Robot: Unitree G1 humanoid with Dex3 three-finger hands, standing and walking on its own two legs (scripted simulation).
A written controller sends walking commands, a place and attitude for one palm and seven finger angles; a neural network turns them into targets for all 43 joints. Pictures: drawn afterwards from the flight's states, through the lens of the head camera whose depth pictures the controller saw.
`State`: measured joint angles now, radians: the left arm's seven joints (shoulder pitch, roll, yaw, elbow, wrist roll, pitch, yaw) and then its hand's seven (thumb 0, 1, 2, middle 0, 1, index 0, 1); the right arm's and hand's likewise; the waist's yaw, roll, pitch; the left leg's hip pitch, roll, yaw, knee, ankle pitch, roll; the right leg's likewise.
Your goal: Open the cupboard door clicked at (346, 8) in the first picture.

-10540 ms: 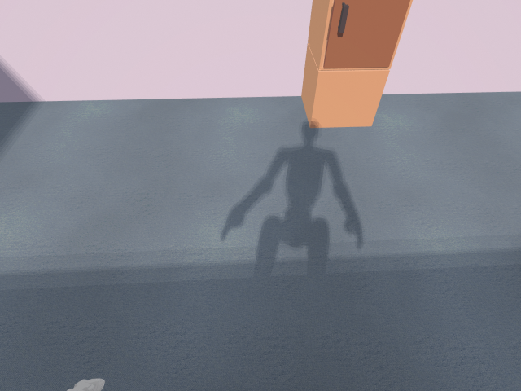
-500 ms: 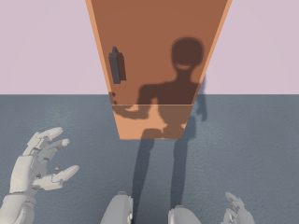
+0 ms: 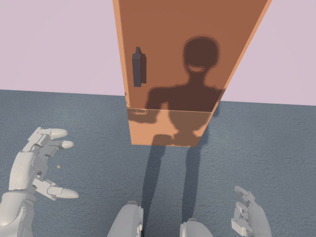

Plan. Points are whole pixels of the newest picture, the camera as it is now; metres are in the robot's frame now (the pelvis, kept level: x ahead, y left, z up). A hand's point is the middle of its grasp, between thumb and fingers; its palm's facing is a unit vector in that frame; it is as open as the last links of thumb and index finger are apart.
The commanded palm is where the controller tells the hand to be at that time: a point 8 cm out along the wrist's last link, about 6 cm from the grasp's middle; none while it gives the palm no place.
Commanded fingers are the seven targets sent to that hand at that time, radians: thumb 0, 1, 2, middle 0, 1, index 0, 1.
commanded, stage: raise the hand with hooked fingers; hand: left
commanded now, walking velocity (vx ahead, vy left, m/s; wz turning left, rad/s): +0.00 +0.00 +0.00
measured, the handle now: (137, 67) +0.61 +0.13 +0.03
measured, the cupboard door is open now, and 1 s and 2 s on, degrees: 0 0 0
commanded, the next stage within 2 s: move the hooked fingers beside the handle in 0.80 s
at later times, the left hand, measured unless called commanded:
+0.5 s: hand (59, 152) +0.29 +0.26 +0.03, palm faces +0.04 -1.00 -0.06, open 14.0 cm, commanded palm +0.27 +0.31 +0.04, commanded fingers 0.00 -0.50 0.30 -0.30 -1.20 -0.30 -1.20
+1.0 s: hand (62, 151) +0.29 +0.26 +0.03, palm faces +0.07 -1.00 -0.05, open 14.0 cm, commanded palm +0.29 +0.30 +0.04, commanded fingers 0.00 -0.50 0.30 -0.30 -1.20 -0.30 -1.20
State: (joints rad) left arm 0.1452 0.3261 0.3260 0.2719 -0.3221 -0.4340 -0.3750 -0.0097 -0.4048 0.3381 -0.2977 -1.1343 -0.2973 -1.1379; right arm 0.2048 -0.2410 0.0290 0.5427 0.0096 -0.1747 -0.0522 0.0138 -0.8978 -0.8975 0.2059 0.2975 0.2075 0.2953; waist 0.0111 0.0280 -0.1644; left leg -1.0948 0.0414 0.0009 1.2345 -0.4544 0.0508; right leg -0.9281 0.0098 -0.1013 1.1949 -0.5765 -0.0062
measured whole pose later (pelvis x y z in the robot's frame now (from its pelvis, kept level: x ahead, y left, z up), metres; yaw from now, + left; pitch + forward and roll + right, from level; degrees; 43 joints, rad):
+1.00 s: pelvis +0.00 -0.01 -0.01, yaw +0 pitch +19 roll -4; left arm -0.01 0.38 0.41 0.45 -0.35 -0.43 -0.45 -0.02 -0.50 0.30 -0.30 -1.20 -0.30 -1.20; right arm 0.24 -0.27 0.02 0.57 0.02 -0.15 -0.06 0.01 -0.90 -0.90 0.21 0.30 0.21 0.30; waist 0.00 0.03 -0.17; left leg -1.13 0.05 -0.01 1.26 -0.47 0.03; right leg -0.97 0.03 -0.11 1.23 -0.60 -0.02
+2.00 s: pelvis +0.00 -0.02 -0.02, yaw -2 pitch +24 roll -4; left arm -0.66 0.45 0.40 1.02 -0.16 -0.48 -0.27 -0.02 -0.50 0.30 -0.30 -1.20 -0.30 -1.20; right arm 0.30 -0.26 0.02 0.64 0.00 0.03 -0.02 0.01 -0.90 -0.90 0.21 0.30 0.21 0.30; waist -0.10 0.03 -0.16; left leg -1.24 0.07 0.01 1.30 -0.48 0.03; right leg -1.10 0.04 -0.09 1.28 -0.60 -0.03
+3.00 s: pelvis +0.01 -0.01 -0.03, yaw -4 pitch +29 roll -6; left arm -0.94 0.56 0.44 1.17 -0.06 -0.45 -0.19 -0.02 -0.50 0.30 -0.30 -1.20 -0.30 -1.20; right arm 0.34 -0.26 0.04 0.64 -0.04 0.09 0.02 0.01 -0.90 -0.90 0.21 0.30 0.21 0.30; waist -0.18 0.05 -0.15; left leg -1.38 0.09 -0.01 1.37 -0.50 0.04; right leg -1.22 0.06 -0.10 1.31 -0.60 -0.02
